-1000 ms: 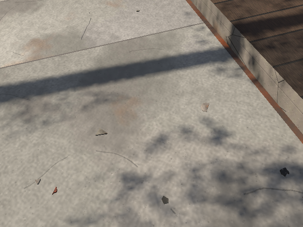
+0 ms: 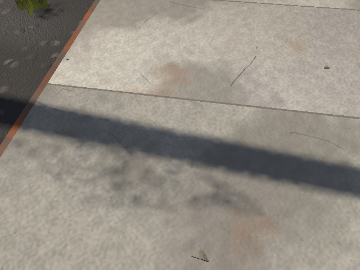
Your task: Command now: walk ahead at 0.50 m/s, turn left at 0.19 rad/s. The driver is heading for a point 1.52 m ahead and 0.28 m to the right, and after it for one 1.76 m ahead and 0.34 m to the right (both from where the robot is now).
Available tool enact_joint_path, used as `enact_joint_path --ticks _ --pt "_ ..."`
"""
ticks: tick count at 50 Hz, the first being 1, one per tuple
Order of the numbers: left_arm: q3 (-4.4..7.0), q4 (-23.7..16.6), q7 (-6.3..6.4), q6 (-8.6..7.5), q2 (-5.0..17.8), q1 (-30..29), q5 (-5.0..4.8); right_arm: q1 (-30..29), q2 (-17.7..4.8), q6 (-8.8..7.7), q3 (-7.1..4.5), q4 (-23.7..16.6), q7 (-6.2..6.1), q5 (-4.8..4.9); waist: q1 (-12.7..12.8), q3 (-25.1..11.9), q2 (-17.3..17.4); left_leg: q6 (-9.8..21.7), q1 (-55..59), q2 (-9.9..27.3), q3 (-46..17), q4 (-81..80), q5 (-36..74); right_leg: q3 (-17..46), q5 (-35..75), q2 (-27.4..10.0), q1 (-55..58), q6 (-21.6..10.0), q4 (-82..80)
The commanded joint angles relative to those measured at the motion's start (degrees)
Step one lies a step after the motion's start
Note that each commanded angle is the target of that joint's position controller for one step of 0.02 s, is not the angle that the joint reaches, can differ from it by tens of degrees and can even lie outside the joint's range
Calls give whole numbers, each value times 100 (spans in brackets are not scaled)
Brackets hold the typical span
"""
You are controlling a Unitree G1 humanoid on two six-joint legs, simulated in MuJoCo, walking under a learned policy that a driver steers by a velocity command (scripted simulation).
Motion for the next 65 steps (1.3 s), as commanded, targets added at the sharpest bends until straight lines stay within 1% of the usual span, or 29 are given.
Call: enact_joint_path --ticks 1,5,11,15,18,19,20,21,22,23,24,25,26,27,30,35,39,42,45,47,48,49,50,51,53,55,58,61,65 --pt "147 16 19 -60 491 588 -50 -93 -400 -15 -46 -437 92 -115 212 -63 -567 -50 -1697 667 -97 344 390 2159 -390 -1588 1303 -751 -1932" --pt "182 322 -34 -234 606 982 -138 -243 -264 95 17 -442 168 -154 123 -136 -663 -221 -1794 782 190 -23 771 1426 946 -1405 1316 -859 -2148" --pt "184 656 -46 -201 605 1471 -160 -1718 -2 58 204 -869 235 -101 435 114 -614 -435 -1944 1005 749 -1878 1892 681 1526 -1094 1469 -766 -2367" --pt "205 854 -19 -170 728 1802 -129 -2208 -66 34 226 -1000 202 -64 566 136 -620 -315 -1599 865 912 -2630 1933 646 2004 -1299 1846 -705 -2128" --pt "223 950 29 -116 812 1770 -99 -2087 -181 -7 178 -988 144 -85 409 94 -628 -80 -1178 707 946 -2994 1418 661 2840 -1485 2215 -620 -1635" --pt "227 973 42 -96 841 1720 -103 -1683 -235 -37 136 -852 111 -108 212 -100 -594 21 -622 551 1003 -3228 1300 567 3512 -1427 2254 -548 -1115" --pt "205 999 44 -69 791 1705 -122 -888 -341 -97 68 -562 64 -159 -129 -523 -387 174 425 437 1034 -3584 1423 331 3772 -1195 2042 -439 -145" --pt "142 858 44 -76 635 1632 -150 130 -689 -154 -46 -321 -6 -270 -528 -1186 -11 461 1858 1259 146 -3668 1033 122 2613 -944 1118 -310 1268" --pt "1 641 8 -83 18 2113 -297 599 -1310 -131 -208 -261 -53 -326 -384 -1843 1304 1126 3381 2922 -2465 -4129 456 -307 -797 0 -890 -32 3336" --pt "181 748 57 -40 675 1907 -121 415 -1099 -50 -193 -241 -26 -46 -381 -1710 782 1242 2999 2970 -3202 -4566 404 355 -1886 39 -1478 -104 3980" --pt "213 657 35 -39 680 1535 -100 -146 -797 -37 -109 -295 -9 12 -126 -854 456 1112 2302 2697 -2260 -4604 462 505 -1459 -286 -1704 -159 4048" --pt "170 627 -7 -64 533 1304 -113 -478 -468 -75 -29 -322 19 1 -8 -448 237 977 1628 2414 -1644 -4815 886 506 -1073 -479 -1575 -153 3760" --pt "167 653 -30 -27 446 1248 -100 -642 -308 -115 16 -302 17 -5 155 -218 267 771 1179 2126 -1159 -4997 1186 464 -873 -626 -1336 -121 3439" --pt "158 694 -59 47 398 1328 -17 -691 -197 -153 51 -231 -1 15 303 -121 363 646 841 1919 -814 -5128 1518 435 -761 -705 -1079 -48 3231" --pt "149 706 -146 176 278 1228 28 -404 -295 -279 21 -21 -1 56 411 -131 237 720 737 1783 -381 -5338 2274 287 -410 -722 -1053 101 3030" --pt "115 341 -175 201 229 58 1 71 -283 -274 25 282 4 69 221 211 154 719 974 1619 39 -5582 2532 110 536 -852 -1737 298 1934" --pt "28 165 -187 175 120 -574 -68 372 -326 -295 23 468 -26 6 36 305 173 593 1274 1665 556 -5596 2980 -19 1041 -634 -1541 163 997" --pt "24 17 -188 156 166 -896 -56 556 -300 -285 36 616 -92 -34 -31 408 161 515 1789 1859 791 -5445 3384 -75 921 -508 -1559 -56 608" --pt "61 3 -171 118 216 -754 -21 444 -396 -259 23 674 -164 -59 127 276 216 369 2206 1960 1105 -4743 5058 -344 305 -222 -1080 -364 310" --pt "160 241 -127 83 363 81 5 356 -552 -195 -14 677 -187 -78 490 -264 311 264 2293 1917 1340 -3294 6575 -588 -157 217 -73 -630 116" --pt "261 520 -101 43 530 976 60 300 -589 -156 -14 625 -196 -54 868 -740 203 131 1757 1798 1518 -2063 6139 -421 34 261 1123 -827 -229" --pt "446 667 -30 37 1097 1842 151 286 -393 -182 56 356 -169 44 1143 -1394 -417 -71 167 1486 1670 -178 4321 1238 -434 -901 2777 -1325 -364" --pt "562 628 -20 113 1465 1749 -7 406 -175 -251 56 129 -71 100 827 -1900 -1667 -328 -1847 131 1274 1831 -516 4394 -68 -2257 3919 -2158 -1233" --pt "544 622 -48 162 1368 1443 -178 -67 -500 -282 -10 33 -50 -22 785 -1535 -723 -234 -2473 522 295 2067 -299 4057 104 -2081 3690 -2072 -1338" --pt "412 589 -11 162 797 906 -150 -494 -338 -384 31 -109 -23 24 464 -350 -22 -242 -2370 1007 305 1233 427 2767 918 -1689 2177 -1652 -1573" --pt "337 603 33 102 583 701 -174 -457 -230 -196 46 -150 -18 -140 143 -186 -80 -406 -1770 1164 290 590 482 2118 1516 -1213 1380 -1382 -1732" --pt "379 641 25 -7 782 916 -208 -596 -120 23 62 -287 27 -188 84 -207 -231 -632 -1694 1141 460 -17 638 1832 1732 -966 1058 -1395 -1879" --pt "404 660 23 7 863 1219 -203 -1402 -147 65 69 -605 45 -166 301 28 -327 -804 -2087 1156 550 -889 1332 1847 1403 -816 1032 -1257 -2045" --pt "419 680 30 42 874 1639 -189 -2167 -147 49 109 -894 86 -111 629 -2 -447 -823 -2248 1009 523 -1826 2081 1943 1615 -732 1514 -1033 -1855"
Keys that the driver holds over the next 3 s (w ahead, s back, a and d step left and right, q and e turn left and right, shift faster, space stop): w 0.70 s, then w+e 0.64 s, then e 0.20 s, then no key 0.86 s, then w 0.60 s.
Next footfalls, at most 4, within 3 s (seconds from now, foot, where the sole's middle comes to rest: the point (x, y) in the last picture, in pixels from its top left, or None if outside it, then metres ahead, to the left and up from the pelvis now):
0.42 left None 0.36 0.11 -0.77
0.96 right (202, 221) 0.66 -0.06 -0.77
1.48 left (175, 159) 0.96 0.03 -0.77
1.90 right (219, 178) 0.85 -0.15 -0.77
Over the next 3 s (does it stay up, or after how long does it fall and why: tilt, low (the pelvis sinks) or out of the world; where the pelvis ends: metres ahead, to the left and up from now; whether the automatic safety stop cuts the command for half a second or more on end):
stays up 1.01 -0.11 0.00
